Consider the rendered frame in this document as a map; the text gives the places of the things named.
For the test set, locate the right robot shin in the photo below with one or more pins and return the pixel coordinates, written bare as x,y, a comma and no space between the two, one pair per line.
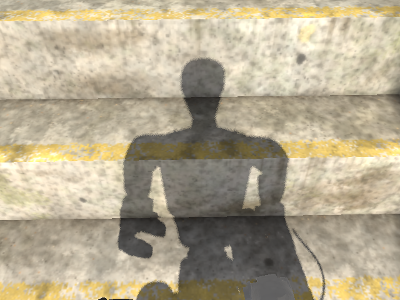
286,279

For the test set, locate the robot right thigh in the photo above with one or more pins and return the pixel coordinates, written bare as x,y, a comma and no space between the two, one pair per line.
268,287

